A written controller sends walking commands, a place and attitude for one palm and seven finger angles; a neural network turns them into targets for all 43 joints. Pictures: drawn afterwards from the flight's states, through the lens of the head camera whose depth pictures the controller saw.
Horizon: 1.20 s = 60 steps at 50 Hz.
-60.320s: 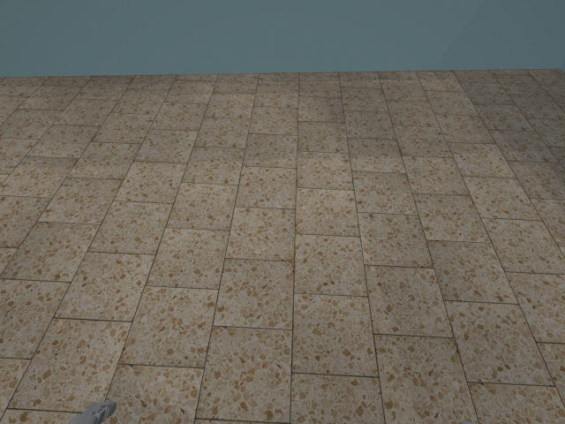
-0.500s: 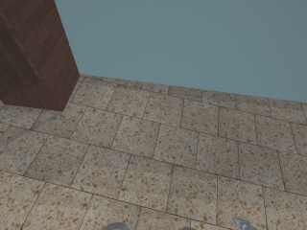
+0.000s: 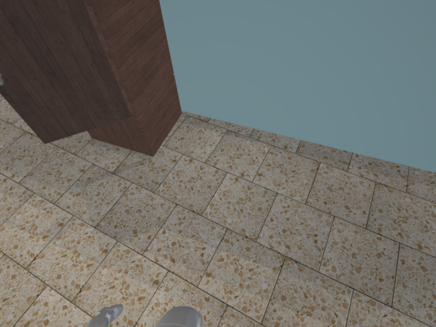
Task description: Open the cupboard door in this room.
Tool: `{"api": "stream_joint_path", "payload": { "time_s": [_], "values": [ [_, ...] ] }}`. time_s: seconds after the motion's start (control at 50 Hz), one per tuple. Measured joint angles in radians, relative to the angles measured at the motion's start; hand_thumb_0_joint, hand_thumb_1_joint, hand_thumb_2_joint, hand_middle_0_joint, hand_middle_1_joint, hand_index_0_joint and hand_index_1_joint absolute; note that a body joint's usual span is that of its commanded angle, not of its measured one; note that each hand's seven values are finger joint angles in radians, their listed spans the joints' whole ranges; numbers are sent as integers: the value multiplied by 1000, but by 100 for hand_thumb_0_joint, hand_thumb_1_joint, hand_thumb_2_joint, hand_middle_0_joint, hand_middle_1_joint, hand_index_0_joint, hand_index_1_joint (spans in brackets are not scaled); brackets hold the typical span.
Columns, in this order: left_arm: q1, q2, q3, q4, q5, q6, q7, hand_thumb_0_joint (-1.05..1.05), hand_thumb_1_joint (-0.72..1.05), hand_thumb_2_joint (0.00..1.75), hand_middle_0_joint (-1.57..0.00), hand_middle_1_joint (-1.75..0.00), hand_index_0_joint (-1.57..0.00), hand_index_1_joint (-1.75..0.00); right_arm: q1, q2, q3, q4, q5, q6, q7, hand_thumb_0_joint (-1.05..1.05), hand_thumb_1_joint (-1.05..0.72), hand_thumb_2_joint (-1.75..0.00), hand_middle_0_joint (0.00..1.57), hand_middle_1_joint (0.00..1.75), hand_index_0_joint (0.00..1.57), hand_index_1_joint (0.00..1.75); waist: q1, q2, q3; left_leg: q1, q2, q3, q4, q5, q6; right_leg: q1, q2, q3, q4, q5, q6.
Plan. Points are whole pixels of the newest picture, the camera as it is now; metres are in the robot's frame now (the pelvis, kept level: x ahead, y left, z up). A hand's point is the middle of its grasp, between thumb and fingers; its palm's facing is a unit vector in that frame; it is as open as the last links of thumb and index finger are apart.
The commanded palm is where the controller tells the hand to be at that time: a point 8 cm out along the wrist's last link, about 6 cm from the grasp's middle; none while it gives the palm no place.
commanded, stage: turn to face it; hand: left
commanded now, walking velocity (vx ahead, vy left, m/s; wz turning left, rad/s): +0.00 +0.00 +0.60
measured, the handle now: out of the picture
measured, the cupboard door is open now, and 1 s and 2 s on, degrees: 45 45 45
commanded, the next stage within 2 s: take the last steps up to it in 0.60 s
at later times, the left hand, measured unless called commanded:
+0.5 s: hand out of the picture +0.05 +0.24 -0.16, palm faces +0.27 -0.93 -0.26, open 7.4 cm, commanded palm none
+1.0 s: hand out of the picture -0.03 +0.21 -0.19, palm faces +0.46 -0.87 -0.19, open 7.4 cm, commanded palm none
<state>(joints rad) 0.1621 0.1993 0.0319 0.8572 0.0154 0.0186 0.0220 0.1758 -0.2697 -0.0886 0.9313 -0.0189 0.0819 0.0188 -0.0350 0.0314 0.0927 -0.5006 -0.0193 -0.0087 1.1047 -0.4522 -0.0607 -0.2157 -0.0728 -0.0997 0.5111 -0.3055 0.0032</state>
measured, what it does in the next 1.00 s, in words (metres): steps on the spot, turning left: left foot, then right foot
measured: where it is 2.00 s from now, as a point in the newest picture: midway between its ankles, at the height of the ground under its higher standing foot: (181, 295)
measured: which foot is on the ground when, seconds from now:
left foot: up 0.00-0.20, down 0.22-0.58, up 0.60-0.90, down 0.92-1.00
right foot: down 0.00-0.20, up 0.22-0.56, down 0.58-0.94, up 0.96-1.00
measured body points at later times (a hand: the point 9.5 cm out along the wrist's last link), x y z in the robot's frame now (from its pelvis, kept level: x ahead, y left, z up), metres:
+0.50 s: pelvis +0.02 +0.01 +0.00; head +0.07 +0.03 +0.45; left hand +0.03 +0.29 -0.14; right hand +0.18 -0.21 -0.14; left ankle +0.00 +0.12 -0.74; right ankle +0.05 -0.14 -0.70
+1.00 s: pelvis +0.06 +0.03 -0.01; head +0.07 +0.06 +0.44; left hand -0.05 +0.26 -0.17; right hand +0.23 -0.17 -0.14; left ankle +0.02 +0.10 -0.74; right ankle +0.05 -0.12 -0.70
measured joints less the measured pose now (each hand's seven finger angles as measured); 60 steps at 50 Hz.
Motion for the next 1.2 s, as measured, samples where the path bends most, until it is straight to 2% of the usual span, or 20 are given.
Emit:
{"api": "stream_joint_path", "payload": {
  "time_s": [0.08,0.14,0.2,0.22,0.26,0.34,0.44,0.5,0.56,0.6,0.62,0.7,0.74,0.82,0.92,0.94,0.98,1.06,1.12,1.2],
  "values": [
    [28,-5,-3,12,3,-4,-3,1,90,89,-21,-30,-20,-30,-19,11,9,-4,3,1,9,1,-91,-90,20,30,20,30,10,-42,10,46,31,59,-139,6,-14,30,-36,-48,-23,-1,6],
    [49,0,-1,22,7,-8,-7,1,90,89,-21,-30,-21,-30,-42,18,18,-12,5,-5,11,1,-91,-90,20,30,20,30,28,-66,20,105,35,84,-302,11,-5,31,-58,-82,8,-27,18],
    [80,16,7,33,2,-3,-13,1,90,89,-21,-30,-21,-30,-59,20,28,-33,4,-24,13,1,-91,-90,20,30,20,30,40,-79,15,187,28,100,-499,148,18,5,-80,-112,98,-82,38],
    [89,23,11,39,-2,3,-15,1,90,89,-21,-30,-21,-30,-62,19,28,-42,0,-36,12,1,-91,-90,20,30,20,30,38,-77,6,185,28,87,-516,216,50,-28,-84,-107,172,-114,50],
    [79,47,20,58,-5,31,-11,1,90,89,-21,-30,-21,-30,-74,33,34,-49,-3,-50,3,1,-91,-90,20,30,20,30,47,-100,14,164,11,80,-461,166,91,-108,-73,-23,365,-228,62],
    [54,68,34,77,0,55,-9,1,91,89,-20,-30,-20,-30,-62,50,50,-56,-11,-57,-17,1,-90,-90,20,30,20,30,50,-89,3,178,10,41,-503,148,91,-214,-28,48,548,-211,67],
    [21,64,32,60,-3,41,-14,1,91,90,-20,-29,-20,-30,-44,60,60,-36,-12,-57,-27,1,-90,-90,20,30,20,30,50,-53,2,212,13,-10,-584,198,84,-218,-1,74,433,-162,67],
    [11,53,26,52,-4,32,-16,1,91,90,-20,-29,-20,-30,-32,64,60,-22,-12,-49,-25,1,-90,-90,20,30,20,30,43,-34,-5,218,14,-32,-591,200,71,-171,16,72,302,-136,61],
    [15,44,19,46,-5,15,-17,1,91,90,-20,-29,-20,-30,-15,67,56,-8,-6,-42,-23,1,-90,-90,20,30,20,30,40,-29,-21,206,5,-46,-557,180,52,-78,31,61,101,-16,53],
    [22,29,16,50,2,-2,-12,1,91,90,-20,-29,-20,-30,-11,59,49,2,2,-34,-20,1,-90,-90,20,30,20,30,43,-18,-28,170,0,-49,-463,92,43,-59,34,54,65,-19,1],
    [23,17,10,54,5,-3,-11,1,91,90,-20,-29,-20,-30,-10,51,43,7,4,-27,-19,1,-90,-90,20,30,20,30,38,-5,-26,144,-3,-49,-377,20,43,-55,33,42,75,-28,-8],
    [46,-19,-4,62,5,-12,-6,1,90,89,-20,-30,-20,-30,-9,38,31,33,3,-13,-15,1,-90,-90,20,30,20,30,33,-3,-20,69,-5,-6,-100,-35,27,-7,14,13,24,-12,-8],
    [57,-25,-5,69,6,-15,-5,1,90,89,-20,-30,-20,-30,-11,42,32,41,6,-13,-13,1,-91,-90,20,30,20,30,34,-22,-15,75,2,19,-109,-32,18,16,4,3,-7,0,-6],
    [81,-23,0,91,10,-28,-11,1,91,89,-21,-30,-21,-30,-9,54,36,50,5,-24,-4,1,-91,-90,20,30,20,30,47,-56,-14,126,16,61,-269,-13,13,46,-15,-23,-39,3,3],
    [126,8,20,130,8,-31,-26,1,91,89,-21,-30,-21,-30,-5,63,48,45,-1,-52,7,1,-91,-90,20,30,20,30,65,-90,-27,227,14,103,-533,69,33,51,-45,-57,17,-48,35],
    [135,15,25,138,4,-24,-29,1,91,89,-21,-30,-21,-30,-1,61,49,37,-4,-64,5,1,-91,-90,20,30,20,30,62,-91,-33,234,10,105,-566,152,68,30,-54,-57,73,-77,34],
    [135,29,32,160,3,1,-31,1,91,89,-21,-30,-21,-30,6,66,51,28,-11,-84,-6,1,-91,-90,20,30,20,30,63,-100,-34,227,-3,112,-531,170,115,-54,-52,-6,288,-189,28],
    [109,40,36,181,11,18,-37,1,91,89,-20,-30,-20,-30,60,81,63,29,-13,-107,-27,1,-91,-90,20,30,20,30,53,-85,-48,287,-18,101,-602,154,130,-216,-31,40,584,-138,12],
    [78,37,32,167,11,7,-42,1,91,90,-20,-29,-20,-30,109,94,74,58,-10,-119,-33,1,-91,-90,20,30,20,30,51,-70,-52,351,-29,85,-695,188,135,-286,-33,48,597,-53,16],
    [39,22,21,145,9,-4,-44,1,91,90,-20,-29,-20,-30,166,110,82,103,-7,-124,-31,1,-90,-90,20,30,20,30,45,-52,-57,426,-38,74,-777,199,137,-315,-39,43,469,10,22]
  ]
}}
